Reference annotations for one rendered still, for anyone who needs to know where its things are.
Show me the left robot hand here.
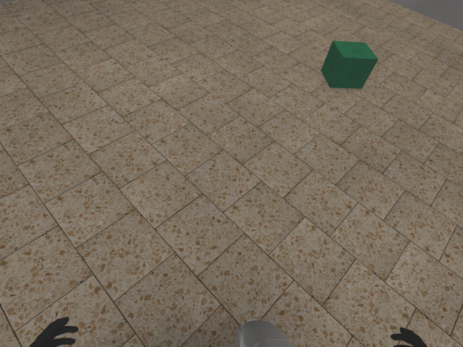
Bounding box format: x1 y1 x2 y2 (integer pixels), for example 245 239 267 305
29 317 78 347

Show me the right robot hand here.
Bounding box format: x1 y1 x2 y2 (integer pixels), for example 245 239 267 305
391 327 427 347

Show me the carton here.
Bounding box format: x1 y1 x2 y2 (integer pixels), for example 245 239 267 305
321 41 378 89

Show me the robot right thigh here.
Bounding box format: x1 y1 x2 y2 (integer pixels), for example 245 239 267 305
237 320 294 347

